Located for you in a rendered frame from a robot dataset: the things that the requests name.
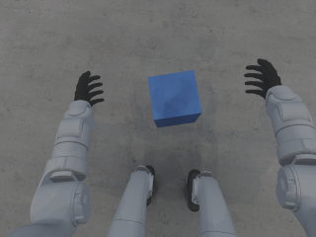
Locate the right robot upper arm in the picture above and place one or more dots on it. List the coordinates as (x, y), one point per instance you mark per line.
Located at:
(296, 191)

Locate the left robot hand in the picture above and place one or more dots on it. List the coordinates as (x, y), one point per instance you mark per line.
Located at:
(83, 89)

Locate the left robot forearm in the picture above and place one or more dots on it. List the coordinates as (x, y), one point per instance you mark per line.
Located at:
(68, 162)

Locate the right robot forearm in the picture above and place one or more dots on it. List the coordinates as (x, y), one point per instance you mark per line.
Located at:
(293, 127)

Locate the carton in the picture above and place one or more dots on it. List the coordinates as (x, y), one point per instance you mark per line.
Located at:
(174, 98)

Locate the robot right thigh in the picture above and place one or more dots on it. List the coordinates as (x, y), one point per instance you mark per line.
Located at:
(214, 216)

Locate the left robot upper arm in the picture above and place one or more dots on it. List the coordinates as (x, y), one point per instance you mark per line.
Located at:
(58, 209)

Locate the right robot hand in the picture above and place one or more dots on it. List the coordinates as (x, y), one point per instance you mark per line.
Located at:
(268, 76)

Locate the robot left foot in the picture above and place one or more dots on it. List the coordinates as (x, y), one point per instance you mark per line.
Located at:
(150, 168)

